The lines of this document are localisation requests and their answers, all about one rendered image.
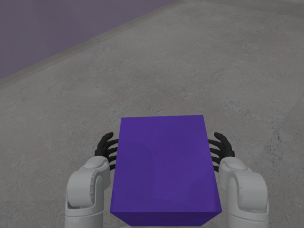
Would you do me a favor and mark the left robot forearm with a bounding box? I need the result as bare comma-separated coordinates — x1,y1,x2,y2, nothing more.
65,156,111,228

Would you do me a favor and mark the carton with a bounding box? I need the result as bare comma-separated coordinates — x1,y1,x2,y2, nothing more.
110,115,222,226

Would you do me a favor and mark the robot left hand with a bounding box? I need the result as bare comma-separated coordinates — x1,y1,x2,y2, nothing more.
94,132,119,170

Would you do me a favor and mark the robot right hand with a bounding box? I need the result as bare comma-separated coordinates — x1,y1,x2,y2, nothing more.
208,132,235,172

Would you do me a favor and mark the right robot forearm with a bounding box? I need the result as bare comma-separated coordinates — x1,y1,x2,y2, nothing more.
218,157,270,228

